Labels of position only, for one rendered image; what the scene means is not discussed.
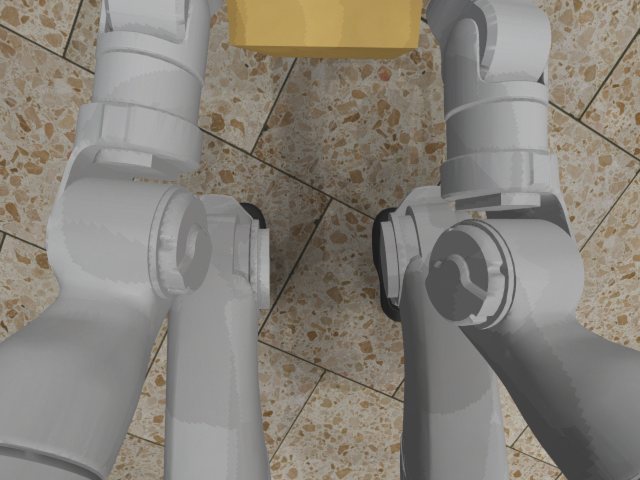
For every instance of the carton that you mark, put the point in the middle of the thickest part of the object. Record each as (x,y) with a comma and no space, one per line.
(351,29)

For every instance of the right robot foot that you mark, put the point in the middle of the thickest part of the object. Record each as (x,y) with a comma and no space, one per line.
(392,311)

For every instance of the robot right upper arm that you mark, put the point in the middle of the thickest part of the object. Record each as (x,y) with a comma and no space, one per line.
(512,286)

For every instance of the robot left upper arm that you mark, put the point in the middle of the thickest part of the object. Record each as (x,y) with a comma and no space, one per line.
(71,379)

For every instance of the left robot forearm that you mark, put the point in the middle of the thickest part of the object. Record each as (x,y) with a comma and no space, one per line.
(142,121)

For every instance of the left robot thigh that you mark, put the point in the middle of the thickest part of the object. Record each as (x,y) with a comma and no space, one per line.
(213,417)

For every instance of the right robot forearm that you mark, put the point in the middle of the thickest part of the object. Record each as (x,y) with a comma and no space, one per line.
(494,67)

